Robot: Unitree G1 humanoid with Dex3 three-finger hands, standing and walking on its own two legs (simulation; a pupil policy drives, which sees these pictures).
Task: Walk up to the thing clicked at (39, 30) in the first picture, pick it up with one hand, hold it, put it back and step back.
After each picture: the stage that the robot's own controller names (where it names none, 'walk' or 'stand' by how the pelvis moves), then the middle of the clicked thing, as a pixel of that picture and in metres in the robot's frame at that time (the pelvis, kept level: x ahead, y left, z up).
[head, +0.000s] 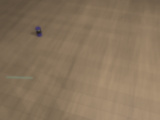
stand; (38, 31) +1.66 +0.58 -0.72
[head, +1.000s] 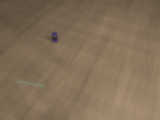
walk; (55, 37) +1.59 +0.27 -0.69
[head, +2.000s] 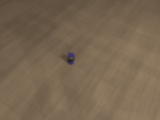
walk; (70, 58) +1.04 +0.14 -0.70
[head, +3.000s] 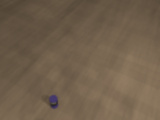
walk; (53, 102) +0.66 +0.20 -0.71
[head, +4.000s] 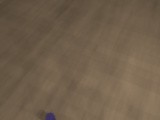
walk; (51, 119) +0.46 +0.22 -0.71
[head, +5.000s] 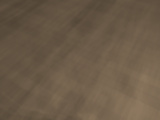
stand; out of the picture +0.39 +0.22 -0.72
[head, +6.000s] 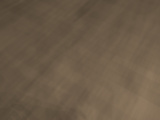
stand; out of the picture +0.38 +0.18 -0.72
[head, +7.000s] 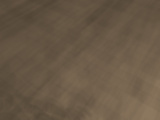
stand; out of the picture +0.38 +0.18 -0.72
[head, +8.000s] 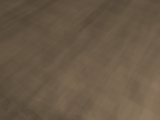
stand; out of the picture +0.36 +0.19 -0.72
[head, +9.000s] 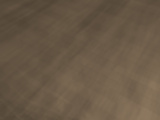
stand; out of the picture +0.37 +0.19 -0.72
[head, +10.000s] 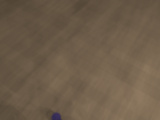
stand; (56, 119) +0.43 +0.15 -0.71
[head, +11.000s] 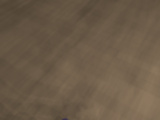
stand; out of the picture +0.41 +0.17 -0.71
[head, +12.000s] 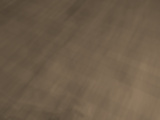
stand; out of the picture +0.40 +0.19 -0.71
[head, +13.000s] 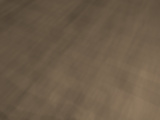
walk; out of the picture +0.37 +0.21 -0.71
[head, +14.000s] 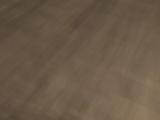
stand; out of the picture +0.34 +0.18 -0.72
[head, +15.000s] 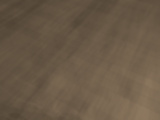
stand; out of the picture +0.32 +0.18 -0.72
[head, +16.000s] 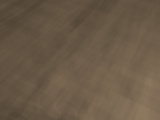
stand; out of the picture +0.33 +0.18 -0.72
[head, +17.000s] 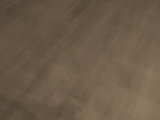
go down; out of the picture +0.33 +0.17 -0.71
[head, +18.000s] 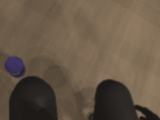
go down; (16, 68) +0.39 +0.25 -0.29
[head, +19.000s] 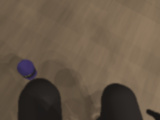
close in; (27, 70) +0.39 +0.26 -0.30
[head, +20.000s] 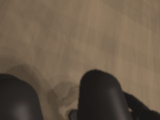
close in; out of the picture +0.34 +0.30 -0.21
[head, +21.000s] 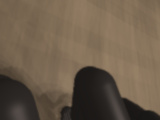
close; out of the picture +0.35 +0.30 -0.21
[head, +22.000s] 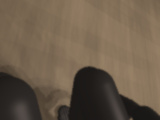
lift; out of the picture +0.34 +0.30 -0.22
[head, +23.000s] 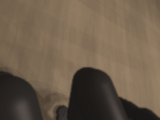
close; out of the picture +0.34 +0.30 -0.22
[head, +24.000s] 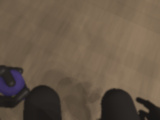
lift; (14, 87) +0.30 +0.24 -0.06
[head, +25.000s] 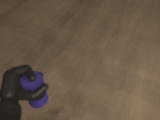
hold; (35, 90) +0.33 +0.17 +0.03
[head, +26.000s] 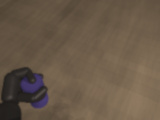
hold; (36, 91) +0.33 +0.17 +0.00
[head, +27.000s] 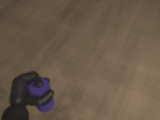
hold; (42, 95) +0.33 +0.15 -0.01
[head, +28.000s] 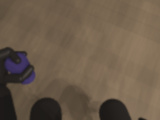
crouch; (21, 70) +0.39 +0.22 -0.09
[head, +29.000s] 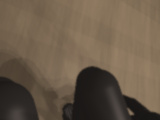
lower; out of the picture +0.36 +0.31 -0.22
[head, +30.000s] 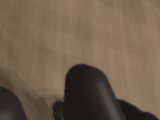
lower; out of the picture +0.39 +0.31 -0.22
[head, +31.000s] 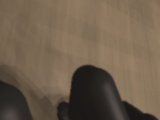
lower; out of the picture +0.38 +0.32 -0.21
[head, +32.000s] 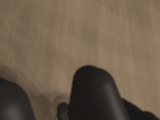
lower; out of the picture +0.37 +0.32 -0.21
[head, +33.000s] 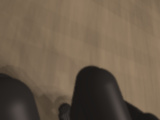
loosen; out of the picture +0.35 +0.30 -0.22
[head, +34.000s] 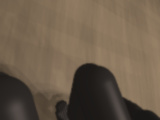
withdraw; out of the picture +0.35 +0.29 -0.22
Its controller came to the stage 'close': yes
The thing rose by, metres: 0.70
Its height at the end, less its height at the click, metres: +0.00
